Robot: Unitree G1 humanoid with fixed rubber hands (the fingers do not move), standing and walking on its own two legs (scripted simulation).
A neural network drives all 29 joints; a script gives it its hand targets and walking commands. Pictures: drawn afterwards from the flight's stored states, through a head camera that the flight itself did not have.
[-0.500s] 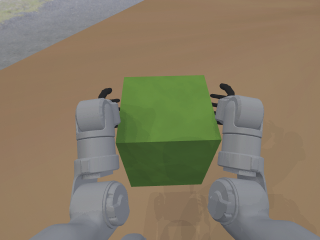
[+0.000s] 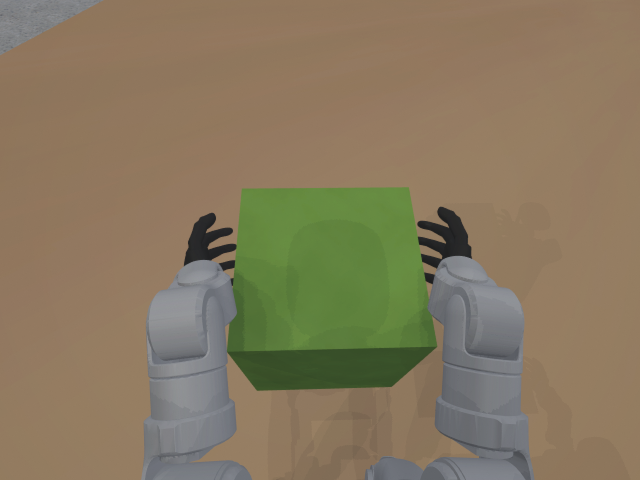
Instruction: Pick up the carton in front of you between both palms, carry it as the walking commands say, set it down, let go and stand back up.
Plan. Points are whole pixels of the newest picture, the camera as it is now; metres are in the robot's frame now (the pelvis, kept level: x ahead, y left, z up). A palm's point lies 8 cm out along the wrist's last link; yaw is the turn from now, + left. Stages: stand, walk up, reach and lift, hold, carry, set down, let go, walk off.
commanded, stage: carry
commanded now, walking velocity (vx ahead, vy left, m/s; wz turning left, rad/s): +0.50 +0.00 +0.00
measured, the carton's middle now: (325, 299) +0.34 +0.01 -0.02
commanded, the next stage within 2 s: none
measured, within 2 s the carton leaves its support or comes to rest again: neither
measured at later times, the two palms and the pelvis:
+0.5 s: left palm (253, 137) +0.54 +0.12 +0.09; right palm (444, 131) +0.57 -0.17 +0.09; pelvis +0.29 -0.04 +0.00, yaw +3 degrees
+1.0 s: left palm (247, 27) +0.85 +0.16 +0.09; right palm (394, 29) +0.85 -0.12 +0.10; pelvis +0.59 +0.02 +0.00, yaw +1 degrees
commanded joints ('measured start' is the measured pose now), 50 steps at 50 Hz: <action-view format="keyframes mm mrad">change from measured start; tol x16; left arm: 1 -527 -1059 -738 -202 -429 -30 -262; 10 -221 -958 -681 -155 -393 70 -313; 50 -158 -950 -748 -377 -402 37 -275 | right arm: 1 -382 1072 645 -137 380 9 240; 10 -113 973 645 -94 353 103 277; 50 -111 950 731 -357 433 77 261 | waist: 1 -26 160 -528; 9 -19 153 -361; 13 24 -327 -402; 17 15 -84 -344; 32 18 -145 -267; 34 -11 -76 -356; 36 -31 331 -464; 40 -22 57 -374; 50 -23 123 -292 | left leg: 1 518 239 -213 -85 261 103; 9 375 173 -57 -9 231 25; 15 -439 36 -131 819 -383 -49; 27 -258 46 -3 240 65 -70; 33 22 -30 112 50 40 -31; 34 248 -4 76 78 -8 -20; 36 640 396 -641 -82 -130 163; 38 547 365 -546 -79 52 166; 42 328 291 -289 -157 -70 81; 50 377 217 -81 -191 116 86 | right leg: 1 -82 -28 -16 -149 71 18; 8 93 0 -105 -483 339 -7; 11 461 -10 -132 -533 277 -37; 13 762 -365 500 -662 120 -220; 20 515 -277 167 -764 163 -166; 31 603 -201 -32 -676 485 -127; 34 414 -133 -144 -324 568 -62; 36 -105 54 -108 174 -49 15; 38 -224 -34 42 332 -91 -39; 50 -94 -57 -75 -311 323 -10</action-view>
